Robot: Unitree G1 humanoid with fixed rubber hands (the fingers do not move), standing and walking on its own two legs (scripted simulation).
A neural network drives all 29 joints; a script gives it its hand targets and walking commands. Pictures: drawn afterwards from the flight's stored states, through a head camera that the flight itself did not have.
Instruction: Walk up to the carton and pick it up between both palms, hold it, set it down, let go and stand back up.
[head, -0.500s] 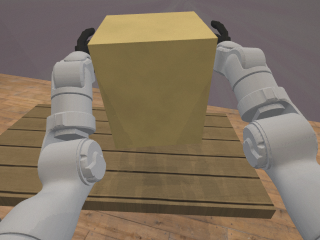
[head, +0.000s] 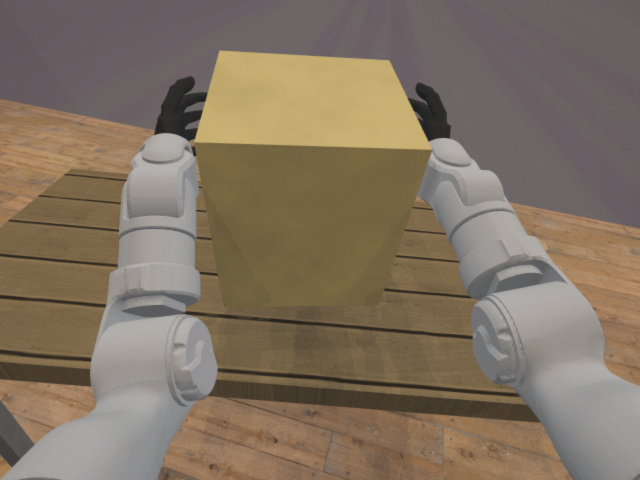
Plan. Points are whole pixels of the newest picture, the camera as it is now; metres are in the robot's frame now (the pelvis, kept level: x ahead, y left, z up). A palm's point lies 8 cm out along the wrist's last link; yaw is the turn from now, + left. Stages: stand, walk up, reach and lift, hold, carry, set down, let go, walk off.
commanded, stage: set down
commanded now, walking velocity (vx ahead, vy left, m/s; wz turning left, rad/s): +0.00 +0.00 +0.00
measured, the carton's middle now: (304, 186) +0.40 +0.02 +0.23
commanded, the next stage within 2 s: none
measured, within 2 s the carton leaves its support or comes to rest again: neither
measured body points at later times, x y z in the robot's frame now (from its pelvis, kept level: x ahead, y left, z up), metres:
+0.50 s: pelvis +0.01 +0.00 +0.00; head -0.07 +0.05 +0.44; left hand +0.42 +0.18 +0.26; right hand +0.41 -0.12 +0.27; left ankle +0.04 +0.13 -0.75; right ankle -0.02 -0.13 -0.75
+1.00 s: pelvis +0.00 +0.00 +0.00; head -0.06 +0.04 +0.45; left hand +0.42 +0.18 +0.22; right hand +0.41 -0.12 +0.23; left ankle +0.03 +0.13 -0.75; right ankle -0.02 -0.13 -0.75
